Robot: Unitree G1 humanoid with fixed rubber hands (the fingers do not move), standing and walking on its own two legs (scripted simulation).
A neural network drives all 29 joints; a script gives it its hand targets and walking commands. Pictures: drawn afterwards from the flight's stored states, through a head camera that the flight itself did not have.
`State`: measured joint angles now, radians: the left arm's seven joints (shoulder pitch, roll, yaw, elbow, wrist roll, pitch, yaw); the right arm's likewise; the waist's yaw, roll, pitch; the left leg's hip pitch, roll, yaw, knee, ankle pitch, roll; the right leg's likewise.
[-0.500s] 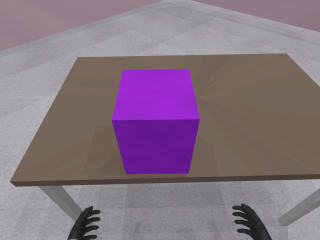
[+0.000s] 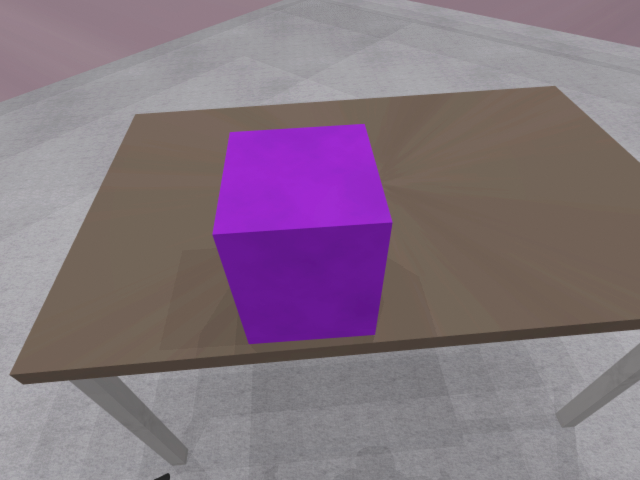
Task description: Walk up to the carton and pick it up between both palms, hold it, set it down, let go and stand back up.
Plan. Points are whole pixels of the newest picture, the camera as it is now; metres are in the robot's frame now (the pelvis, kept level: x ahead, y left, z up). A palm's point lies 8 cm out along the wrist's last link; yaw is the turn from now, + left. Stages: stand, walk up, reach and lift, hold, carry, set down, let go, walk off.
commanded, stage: stand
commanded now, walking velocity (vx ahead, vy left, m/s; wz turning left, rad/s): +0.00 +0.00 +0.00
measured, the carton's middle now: (305, 237) +0.46 +0.03 +0.05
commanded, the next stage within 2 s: none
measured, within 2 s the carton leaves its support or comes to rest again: neither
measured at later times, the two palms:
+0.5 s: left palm out of the picture +0.08 +0.24 -0.10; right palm out of the picture +0.04 -0.24 -0.13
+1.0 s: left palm out of the picture +0.04 +0.25 -0.12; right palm out of the picture -0.01 -0.23 -0.13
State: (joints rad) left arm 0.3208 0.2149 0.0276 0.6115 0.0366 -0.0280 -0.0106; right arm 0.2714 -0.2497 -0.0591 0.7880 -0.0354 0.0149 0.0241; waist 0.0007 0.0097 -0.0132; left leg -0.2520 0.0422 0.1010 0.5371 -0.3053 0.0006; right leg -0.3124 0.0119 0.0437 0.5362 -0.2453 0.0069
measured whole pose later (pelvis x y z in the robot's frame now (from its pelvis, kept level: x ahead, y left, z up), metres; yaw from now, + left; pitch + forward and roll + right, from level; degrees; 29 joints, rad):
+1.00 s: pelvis +0.00 +0.02 +0.00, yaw -2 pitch +0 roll +0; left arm 0.36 0.19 0.03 0.85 0.02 -0.02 0.03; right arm 0.32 -0.20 -0.05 1.00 -0.02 0.01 -0.01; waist -0.02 0.01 -0.01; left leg -0.20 0.03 0.14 0.48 -0.28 0.02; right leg -0.28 0.00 0.09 0.48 -0.21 0.03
